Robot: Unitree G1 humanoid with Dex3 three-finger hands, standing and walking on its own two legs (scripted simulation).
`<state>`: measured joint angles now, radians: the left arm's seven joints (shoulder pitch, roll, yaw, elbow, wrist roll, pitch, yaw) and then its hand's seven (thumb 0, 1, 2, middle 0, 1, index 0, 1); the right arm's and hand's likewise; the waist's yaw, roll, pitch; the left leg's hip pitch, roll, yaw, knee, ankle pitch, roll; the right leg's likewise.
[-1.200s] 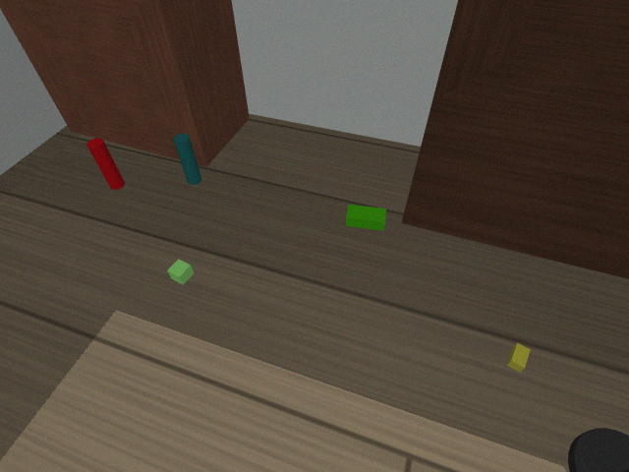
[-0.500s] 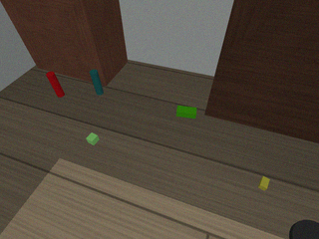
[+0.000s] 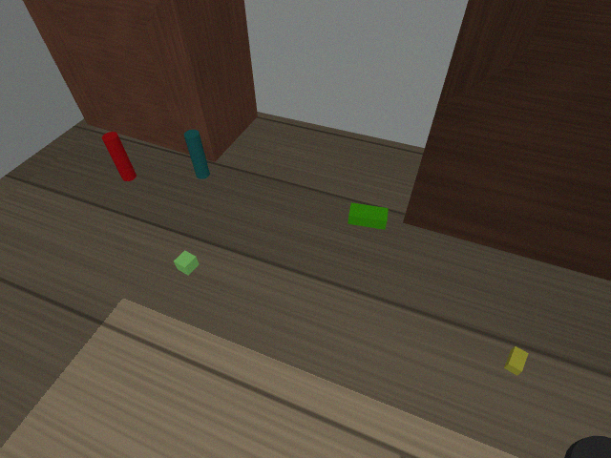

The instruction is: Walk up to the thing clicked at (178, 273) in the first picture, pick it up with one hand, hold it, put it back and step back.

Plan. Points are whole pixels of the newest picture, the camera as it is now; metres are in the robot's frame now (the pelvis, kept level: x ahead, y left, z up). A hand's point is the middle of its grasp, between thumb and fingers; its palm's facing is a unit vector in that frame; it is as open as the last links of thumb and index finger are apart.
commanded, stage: walk up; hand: left
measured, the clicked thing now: (186, 262) +0.93 +0.51 -0.75
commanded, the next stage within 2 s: none
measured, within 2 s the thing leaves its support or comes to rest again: neither
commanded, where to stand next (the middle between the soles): +0.63 +0.17 m, yaw +16 degrees
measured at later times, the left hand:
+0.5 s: hand (63, 427) +0.19 +0.39 -0.16, palm faces +0.12 -0.94 -0.32, open 7.4 cm
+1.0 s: hand (112, 316) +0.36 +0.36 -0.12, palm faces +0.25 -0.89 -0.38, open 7.4 cm
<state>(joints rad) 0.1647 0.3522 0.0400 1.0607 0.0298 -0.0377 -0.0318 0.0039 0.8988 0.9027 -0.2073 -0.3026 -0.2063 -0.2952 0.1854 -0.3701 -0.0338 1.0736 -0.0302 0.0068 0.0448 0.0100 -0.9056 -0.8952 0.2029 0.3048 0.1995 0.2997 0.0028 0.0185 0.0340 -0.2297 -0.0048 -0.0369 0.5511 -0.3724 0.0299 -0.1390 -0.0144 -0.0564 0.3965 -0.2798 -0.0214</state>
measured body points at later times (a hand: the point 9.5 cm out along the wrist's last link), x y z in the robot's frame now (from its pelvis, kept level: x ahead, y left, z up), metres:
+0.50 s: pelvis +0.15 +0.11 -0.01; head +0.16 +0.14 +0.44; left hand +0.18 +0.44 -0.14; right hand +0.23 -0.19 -0.11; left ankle +0.15 +0.21 -0.75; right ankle +0.20 -0.04 -0.68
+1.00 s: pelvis +0.37 +0.09 -0.01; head +0.39 +0.07 +0.44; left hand +0.35 +0.41 -0.10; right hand +0.53 -0.19 -0.13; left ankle +0.35 +0.25 -0.67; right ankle +0.42 +0.02 -0.75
